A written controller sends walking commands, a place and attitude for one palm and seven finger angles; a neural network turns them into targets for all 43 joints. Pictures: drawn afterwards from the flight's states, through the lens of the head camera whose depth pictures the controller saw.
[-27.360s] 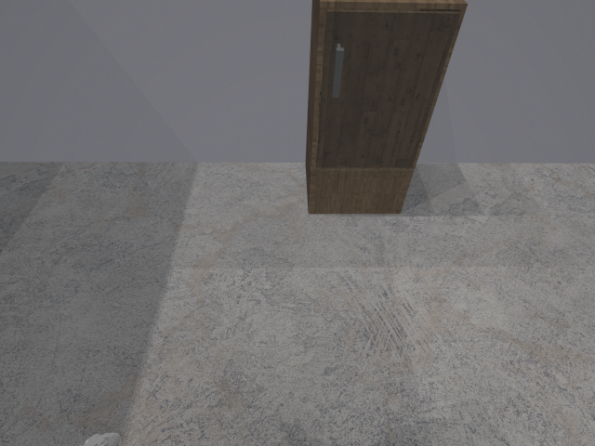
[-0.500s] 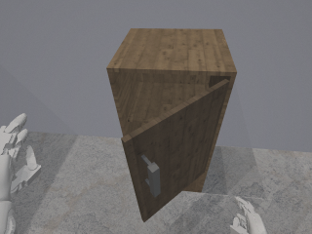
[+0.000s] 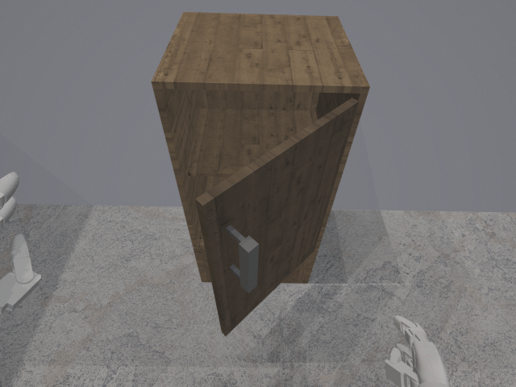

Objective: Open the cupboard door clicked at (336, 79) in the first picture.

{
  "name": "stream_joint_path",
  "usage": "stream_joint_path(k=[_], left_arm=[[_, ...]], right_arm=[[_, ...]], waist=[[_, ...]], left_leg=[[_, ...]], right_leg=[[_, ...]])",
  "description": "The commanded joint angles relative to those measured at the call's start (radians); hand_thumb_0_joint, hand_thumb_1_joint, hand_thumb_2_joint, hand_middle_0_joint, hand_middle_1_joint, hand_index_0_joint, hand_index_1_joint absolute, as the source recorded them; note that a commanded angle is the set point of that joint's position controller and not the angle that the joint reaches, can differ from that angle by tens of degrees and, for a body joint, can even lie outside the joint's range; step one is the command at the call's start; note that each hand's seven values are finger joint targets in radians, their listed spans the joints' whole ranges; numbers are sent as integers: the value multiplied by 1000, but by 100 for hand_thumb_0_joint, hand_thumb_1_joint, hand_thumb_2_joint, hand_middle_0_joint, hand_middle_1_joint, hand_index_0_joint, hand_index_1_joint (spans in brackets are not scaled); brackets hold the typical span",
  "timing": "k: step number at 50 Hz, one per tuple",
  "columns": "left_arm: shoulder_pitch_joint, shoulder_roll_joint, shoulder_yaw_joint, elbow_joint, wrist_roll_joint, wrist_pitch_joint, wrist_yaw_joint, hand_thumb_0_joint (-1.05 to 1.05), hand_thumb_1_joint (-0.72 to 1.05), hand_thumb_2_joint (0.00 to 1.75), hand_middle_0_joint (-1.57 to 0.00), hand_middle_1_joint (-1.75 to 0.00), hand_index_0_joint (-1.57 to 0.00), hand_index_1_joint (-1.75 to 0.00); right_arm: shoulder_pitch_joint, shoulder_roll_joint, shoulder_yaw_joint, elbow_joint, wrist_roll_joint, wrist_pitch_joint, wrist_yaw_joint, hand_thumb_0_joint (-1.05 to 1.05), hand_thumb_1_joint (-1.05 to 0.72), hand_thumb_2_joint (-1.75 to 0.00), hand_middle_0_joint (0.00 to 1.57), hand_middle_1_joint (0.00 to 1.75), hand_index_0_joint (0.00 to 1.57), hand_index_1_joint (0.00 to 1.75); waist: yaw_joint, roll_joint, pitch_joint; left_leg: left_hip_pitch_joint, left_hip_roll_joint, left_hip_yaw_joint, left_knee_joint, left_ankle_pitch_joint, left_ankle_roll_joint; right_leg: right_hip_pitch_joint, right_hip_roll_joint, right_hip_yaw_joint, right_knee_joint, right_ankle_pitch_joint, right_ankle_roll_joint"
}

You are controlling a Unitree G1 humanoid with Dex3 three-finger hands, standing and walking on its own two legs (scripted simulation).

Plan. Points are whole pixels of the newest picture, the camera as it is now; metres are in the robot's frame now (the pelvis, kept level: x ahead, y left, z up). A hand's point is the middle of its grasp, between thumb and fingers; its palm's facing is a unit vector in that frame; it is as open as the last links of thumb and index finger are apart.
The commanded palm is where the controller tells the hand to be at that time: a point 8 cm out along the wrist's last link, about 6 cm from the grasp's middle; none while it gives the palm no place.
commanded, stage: step back with the hand held close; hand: left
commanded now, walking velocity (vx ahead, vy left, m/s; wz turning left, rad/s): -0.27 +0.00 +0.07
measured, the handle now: (240, 259) +0.35 +0.06 -0.05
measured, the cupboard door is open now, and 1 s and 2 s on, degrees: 45 45 45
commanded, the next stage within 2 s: stop stepping back and stand still in 0.70 s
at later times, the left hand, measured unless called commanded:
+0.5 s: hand out of the picture +0.06 +0.30 +0.15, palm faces +0.50 -0.76 -0.42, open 7.5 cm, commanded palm -0.01 +0.33 +0.18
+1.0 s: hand out of the picture -0.10 +0.24 +0.18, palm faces +0.34 -0.78 -0.52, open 7.4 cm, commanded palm -0.13 +0.28 +0.18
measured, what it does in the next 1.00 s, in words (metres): walks backwards: left foot, then right foot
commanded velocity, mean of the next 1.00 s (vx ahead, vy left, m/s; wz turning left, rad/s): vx -0.19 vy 0.03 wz -0.02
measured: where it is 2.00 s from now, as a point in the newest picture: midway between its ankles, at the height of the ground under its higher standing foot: outside the picture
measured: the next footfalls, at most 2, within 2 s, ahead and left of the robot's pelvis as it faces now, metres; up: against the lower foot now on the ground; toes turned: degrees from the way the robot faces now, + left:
left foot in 0.46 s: -0.02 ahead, +0.11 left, +0.00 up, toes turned +6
right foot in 0.88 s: -0.38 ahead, -0.11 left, +0.00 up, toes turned -4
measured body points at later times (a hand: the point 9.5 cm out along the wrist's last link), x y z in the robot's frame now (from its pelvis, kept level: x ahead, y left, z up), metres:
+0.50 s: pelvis -0.12 +0.02 -0.01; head -0.10 +0.05 +0.44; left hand +0.03 +0.33 +0.17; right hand +0.08 -0.20 -0.08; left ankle -0.06 +0.10 -0.74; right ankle -0.05 -0.12 -0.74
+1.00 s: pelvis -0.29 -0.01 -0.01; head -0.29 +0.01 +0.44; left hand -0.12 +0.28 +0.20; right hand -0.16 -0.25 -0.10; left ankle -0.19 +0.08 -0.71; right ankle -0.42 -0.10 -0.74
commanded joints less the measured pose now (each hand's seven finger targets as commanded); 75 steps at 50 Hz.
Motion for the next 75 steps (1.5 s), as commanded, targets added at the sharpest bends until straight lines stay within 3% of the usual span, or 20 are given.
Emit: stream_joint_path(k=[1, 10, 16, 21, 23, 27, 41, 44, 46, 48, 52, 53, 55, 57, 59, 65, 67, 68, 70, 75], left_arm=[[-19, 154, 133, -204, 12, -78, 32, 0, 90, 90, -20, -30, -20, -30], [-95, 142, 170, -210, 54, -118, 33, 0, 90, 90, -20, -30, -20, -30], [-76, 133, 112, -223, 9, -131, 39, 0, 90, 90, -20, -30, -20, -30], [-176, 169, 110, -241, 26, -113, 52, 0, 90, 90, -20, -30, -20, -30], [-199, 180, 130, -284, 32, -127, 55, 0, 90, 90, -20, -30, -20, -30], [-87, 199, 203, -279, 17, -147, 48, 0, 90, 90, -20, -30, -20, -30], [-10, 205, 192, -332, -39, -136, 39, 0, 90, 90, -20, -30, -20, -30], [36, 311, 273, -380, -33, -152, 45, 0, 90, 90, -20, -30, -20, -30], [31, 317, 297, -319, -27, -139, 58, 0, 90, 90, -20, -30, -20, -30], [6, 213, 227, -189, -21, -103, 43, 0, 90, 90, -20, -30, -20, -30], [-171, 149, 111, -25, 4, -83, 43, 0, 90, 90, -20, -30, -20, -30], [-204, 138, 88, -14, 8, -82, 44, 0, 90, 90, -20, -30, -20, -30], [-268, 140, 71, -54, 16, -96, 48, 0, 90, 90, -20, -30, -20, -30], [-259, 238, 130, -154, 30, -123, 54, 0, 90, 90, -20, -30, -20, -30], [-182, 212, 129, -232, 31, -119, 49, 0, 90, 90, -20, -30, -20, -30], [53, 185, 194, -227, 32, -121, 66, 0, 90, 90, -20, -30, -20, -30], [38, 184, 196, -134, 40, -106, 59, 0, 90, 90, -20, -30, -20, -30], [-30, 179, 168, -132, 35, -98, 50, 0, 90, 90, -20, -30, -20, -30], [-168, 201, 202, -77, 25, -138, 16, 0, 90, 90, -20, -30, -20, -30], [-219, 95, 39, 71, 41, -122, 8, 0, 90, 90, -20, -30, -20, -30]], right_arm=[[-93, -128, -40, -164, -3, -73, -12, 0, -90, -90, 20, 30, 20, 30], [-80, -131, -50, -155, -16, -131, -16, 0, -90, -90, 20, 30, 20, 30], [-24, -90, -57, -86, -13, -143, 16, 0, -90, -90, 20, 30, 20, 30], [-69, -74, -35, -70, -18, -132, -2, 0, -90, -90, 20, 30, 20, 30], [-105, -113, -39, -80, -22, -140, -22, 0, -90, -90, 20, 30, 20, 30], [-56, -86, -62, -67, -46, -183, 5, 0, -90, -90, 20, 30, 20, 30], [-59, -69, -41, -44, -43, -189, 30, 0, -90, -90, 20, 30, 20, 30], [-78, -61, -22, -44, -32, -158, 31, 0, -90, -90, 20, 30, 20, 30], [-72, -71, -9, -57, -37, -173, 38, 0, -90, -90, 20, 30, 20, 30], [-55, -67, -26, -41, 5, -170, 25, 0, -90, -90, 20, 30, 20, 30], [-42, -96, -21, 6, 2, -179, -10, 0, -90, -90, 20, 30, 20, 30], [-19, -113, -31, 7, 0, -184, -15, 0, -90, -90, 20, 30, 20, 30], [-3, -140, -32, -15, 0, -194, -10, 0, -90, -90, 20, 30, 20, 30], [-26, -104, -17, -17, -32, -223, -4, 0, -90, -90, 20, 30, 20, 30], [-55, -95, -26, -23, -27, -232, 13, 0, -90, -90, 20, 30, 20, 30], [-51, -81, -30, -68, -27, -200, 9, 0, -90, -90, 20, 30, 20, 30], [-47, -58, -38, -60, -21, -173, 3, 0, -90, -90, 20, 30, 20, 30], [-55, -79, -50, -60, -15, -165, 5, 0, -90, -90, 20, 30, 20, 30], [7, -117, -58, 21, -47, -172, 8, 0, -90, -90, 20, 30, 20, 30], [-45, -104, -44, 3, -13, -176, -5, 0, -90, -90, 20, 30, 20, 30]], waist=[[9, 87, -98], [18, 177, -61], [-17, -189, -126], [-22, -126, -75], [5, 197, -84], [5, 198, -194], [16, 266, -275], [18, -119, -185], [13, -133, -159], [-9, -237, -118], [-39, -72, -49], [-46, -19, -57], [-42, 182, -72], [-21, 149, -66], [0, 38, -38], [20, 319, -54], [32, -68, 0], [25, -343, 32], [-42, -163, 9], [-15, -70, 40]], left_leg=[[-118, 100, -155, -146, -167, 15], [-509, 223, -300, -298, -637, 84], [103, -10, -93, 313, -147, -52], [66, -8, -96, 63, -106, -52], [-12, 182, -281, -138, 181, 7], [-141, 366, -412, -244, -25, 129], [97, 135, -96, -282, -172, -93], [115, -25, -49, 342, -104, -98], [-184, 6, -105, 548, -143, -94], [-325, 15, -103, 461, -110, -71], [65, -46, 3, 88, -78, -8], [149, -29, -42, 26, -86, 21], [249, 223, -454, -86, -61, 172], [159, 327, -695, -252, -200, 213], [-105, 263, -539, -337, -442, 144], [-488, 117, -176, -270, -629, 10], [-536, -5, -57, 254, -504, -32], [-534, -52, -81, 677, -368, -51], [-425, 7, -152, 865, -127, -74], [-392, 32, -84, 687, -21, -54]], right_leg=[[111, -31, 58, 16, 106, 6], [313, 52, 2, 315, -53, 17], [-300, -245, 373, -170, -1, -142], [-211, -178, 229, -28, 247, -65], [-122, -3, 80, 189, 61, 16], [-61, 50, 97, 718, -303, 15], [104, 77, -139, -81, -300, -55], [-220, -286, 215, -305, -128, -129], [-97, -381, 239, -223, 103, -211], [138, -251, 128, -61, 495, -97], [-35, -207, 37, 58, 375, -48], [-80, -181, 30, 157, 297, -19], [-277, -43, -26, 428, -120, 57], [-336, -41, 39, 651, -372, 3], [-139, -56, 19, 609, -305, -14], [323, 22, -186, 255, -294, -46], [214, -141, 123, -80, -453, -123], [-18, -423, 611, -336, -694, -216], [-181, -392, 401, -296, -483, -172], [-129, -275, 214, -273, -430, -80]])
